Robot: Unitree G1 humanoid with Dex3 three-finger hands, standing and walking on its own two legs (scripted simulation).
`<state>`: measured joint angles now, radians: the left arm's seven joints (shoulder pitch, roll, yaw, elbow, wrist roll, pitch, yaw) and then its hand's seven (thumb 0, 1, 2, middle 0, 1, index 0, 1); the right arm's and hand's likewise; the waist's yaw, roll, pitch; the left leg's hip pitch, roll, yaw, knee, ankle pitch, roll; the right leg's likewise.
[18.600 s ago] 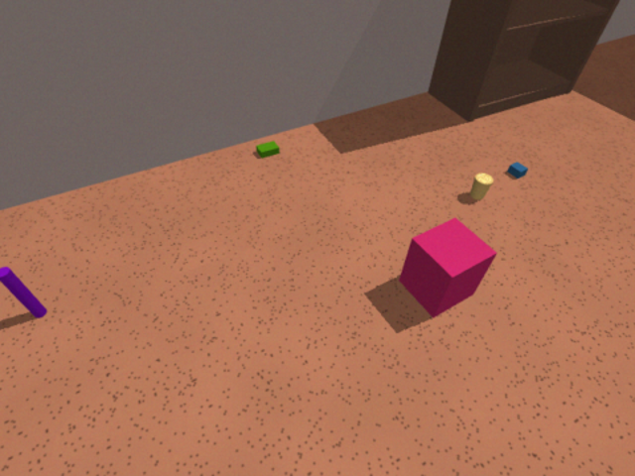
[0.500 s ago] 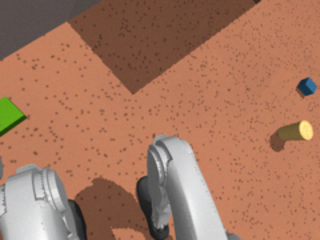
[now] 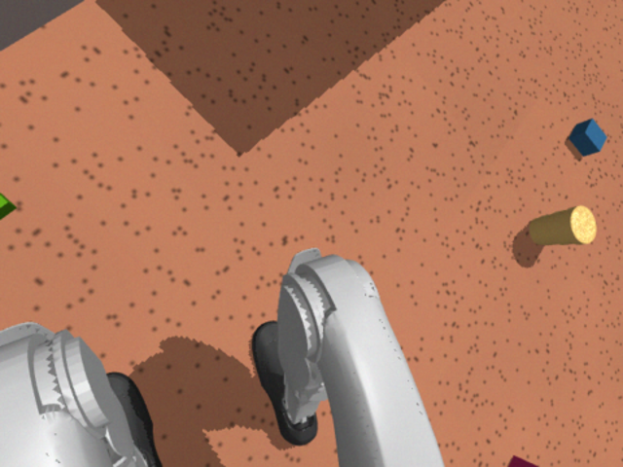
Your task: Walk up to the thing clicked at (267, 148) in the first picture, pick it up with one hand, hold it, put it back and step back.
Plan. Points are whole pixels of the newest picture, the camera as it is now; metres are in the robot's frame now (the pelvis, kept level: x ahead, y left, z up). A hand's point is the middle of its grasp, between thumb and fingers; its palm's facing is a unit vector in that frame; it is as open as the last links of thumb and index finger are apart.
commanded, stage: rest palm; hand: left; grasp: from above
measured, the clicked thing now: out of the picture +0.46 +0.31 -0.29
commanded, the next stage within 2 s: close in 1.44 s
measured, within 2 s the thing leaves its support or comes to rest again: neither
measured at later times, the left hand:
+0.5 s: hand out of the picture +0.43 +0.31 -0.25, palm faces -0.38 -0.32 -0.87, open 14.2 cm
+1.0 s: hand out of the picture +0.44 +0.31 -0.26, palm faces -0.35 -0.34 -0.87, open 14.3 cm
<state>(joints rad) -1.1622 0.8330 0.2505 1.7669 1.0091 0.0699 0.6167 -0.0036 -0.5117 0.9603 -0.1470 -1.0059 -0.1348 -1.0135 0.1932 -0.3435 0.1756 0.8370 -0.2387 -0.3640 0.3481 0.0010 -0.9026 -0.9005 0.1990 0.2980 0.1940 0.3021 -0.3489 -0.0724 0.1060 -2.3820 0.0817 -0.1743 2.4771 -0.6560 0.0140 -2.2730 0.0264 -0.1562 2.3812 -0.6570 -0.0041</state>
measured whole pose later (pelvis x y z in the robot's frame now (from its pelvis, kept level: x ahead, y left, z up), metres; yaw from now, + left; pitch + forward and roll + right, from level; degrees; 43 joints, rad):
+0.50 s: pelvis +0.00 +0.00 +0.00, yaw -1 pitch +28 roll -11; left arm -1.13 0.89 0.22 1.85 1.02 0.01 0.66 0.00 -0.55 0.99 -0.11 -0.99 -0.09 -1.00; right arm 0.12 -0.34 0.24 0.77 -0.25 -0.40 0.36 0.00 -0.90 -0.90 0.20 0.30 0.19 0.30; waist -0.36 -0.13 0.16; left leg -2.37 0.08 -0.20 2.50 -0.66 0.02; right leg -2.25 0.03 -0.18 2.39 -0.66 0.00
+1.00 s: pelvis +0.00 +0.01 +0.00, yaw -4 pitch +27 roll -14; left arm -1.14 1.01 0.28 1.88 0.95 0.07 0.68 0.00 -0.55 0.98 -0.11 -0.99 -0.09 -1.00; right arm 0.11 -0.35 0.30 0.73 -0.26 -0.41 0.41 0.00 -0.92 -0.91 0.20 0.30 0.19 0.30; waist -0.41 -0.14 0.23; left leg -2.35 0.09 -0.25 2.53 -0.69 0.03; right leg -2.21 0.06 -0.21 2.37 -0.66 0.02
